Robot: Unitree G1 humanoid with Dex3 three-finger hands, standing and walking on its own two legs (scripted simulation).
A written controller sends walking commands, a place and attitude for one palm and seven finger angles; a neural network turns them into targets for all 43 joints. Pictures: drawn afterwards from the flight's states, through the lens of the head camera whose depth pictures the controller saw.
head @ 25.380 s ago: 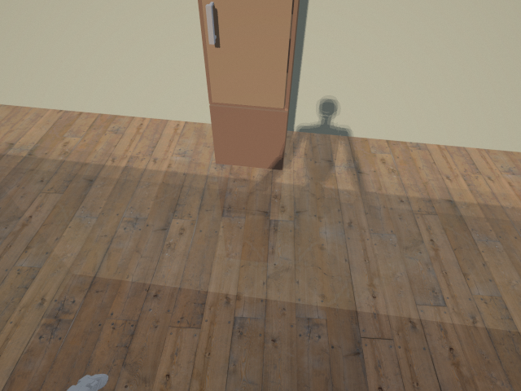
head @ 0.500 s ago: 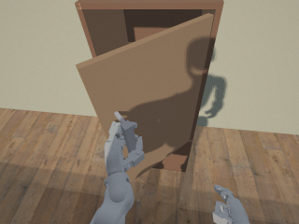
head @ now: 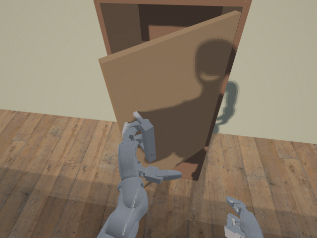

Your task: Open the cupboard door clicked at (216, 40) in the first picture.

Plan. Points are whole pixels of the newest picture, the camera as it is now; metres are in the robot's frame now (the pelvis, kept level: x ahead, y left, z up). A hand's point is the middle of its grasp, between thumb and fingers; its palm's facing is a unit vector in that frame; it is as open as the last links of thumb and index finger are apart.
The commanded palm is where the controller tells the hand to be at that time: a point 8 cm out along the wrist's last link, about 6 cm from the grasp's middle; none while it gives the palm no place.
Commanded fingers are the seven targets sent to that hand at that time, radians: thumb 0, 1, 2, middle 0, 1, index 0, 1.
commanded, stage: open thumb and fingers to let go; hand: left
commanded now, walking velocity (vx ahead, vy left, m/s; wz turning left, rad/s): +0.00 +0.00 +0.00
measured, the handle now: (144, 137) +0.35 +0.05 +0.08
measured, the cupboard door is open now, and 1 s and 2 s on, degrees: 44 50 50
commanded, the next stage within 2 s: slide the hand sideways off the handle in 0.18 s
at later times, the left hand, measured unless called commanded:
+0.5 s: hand (160, 175) +0.25 +0.01 +0.08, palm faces -0.30 -0.95 -0.03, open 16.5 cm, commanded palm +0.25 +0.05 +0.08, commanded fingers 0.00 -0.50 0.30 -0.15 -0.30 -0.15 -0.30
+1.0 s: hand (146, 182) +0.23 +0.04 +0.08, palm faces -0.20 -0.98 +0.00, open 16.1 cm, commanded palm +0.21 +0.10 +0.08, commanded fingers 0.00 -0.50 0.30 -0.15 -0.30 -0.15 -0.30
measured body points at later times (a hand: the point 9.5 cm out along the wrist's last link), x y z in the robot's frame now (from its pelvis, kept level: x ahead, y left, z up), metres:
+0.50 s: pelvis -0.01 +0.02 -0.01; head +0.01 +0.00 +0.44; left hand +0.26 +0.06 +0.08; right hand +0.16 -0.20 -0.10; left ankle +0.01 +0.14 -0.69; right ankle +0.02 -0.08 -0.69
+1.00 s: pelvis +0.01 +0.02 +0.00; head +0.03 +0.00 +0.45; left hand +0.24 +0.09 +0.08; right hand +0.19 -0.20 -0.08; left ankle +0.01 +0.14 -0.69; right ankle +0.02 -0.08 -0.69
